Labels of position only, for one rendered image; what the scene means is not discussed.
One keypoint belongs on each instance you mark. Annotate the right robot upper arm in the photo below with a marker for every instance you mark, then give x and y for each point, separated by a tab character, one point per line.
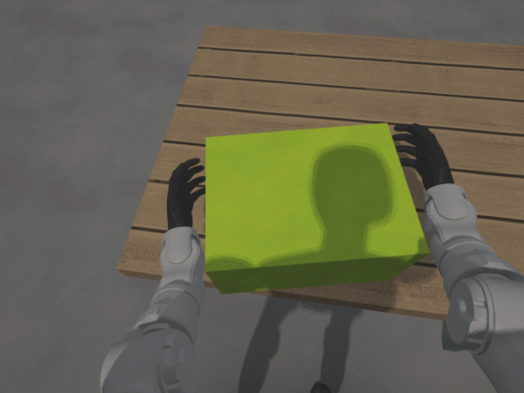
486	317

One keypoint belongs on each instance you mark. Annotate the table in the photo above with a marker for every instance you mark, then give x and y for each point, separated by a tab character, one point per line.
470	95

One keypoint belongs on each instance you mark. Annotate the carton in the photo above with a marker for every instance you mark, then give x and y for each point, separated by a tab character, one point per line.
307	208

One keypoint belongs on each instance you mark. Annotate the right robot hand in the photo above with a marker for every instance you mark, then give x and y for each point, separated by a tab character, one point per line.
430	162

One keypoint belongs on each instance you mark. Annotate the left robot upper arm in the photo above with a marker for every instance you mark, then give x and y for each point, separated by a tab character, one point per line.
157	362

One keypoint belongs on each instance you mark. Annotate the left robot hand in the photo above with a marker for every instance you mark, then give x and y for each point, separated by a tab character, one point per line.
179	200

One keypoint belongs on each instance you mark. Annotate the left robot forearm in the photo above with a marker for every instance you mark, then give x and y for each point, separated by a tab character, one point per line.
178	299

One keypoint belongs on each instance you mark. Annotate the right robot forearm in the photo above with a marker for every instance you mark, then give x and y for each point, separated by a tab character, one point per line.
457	247

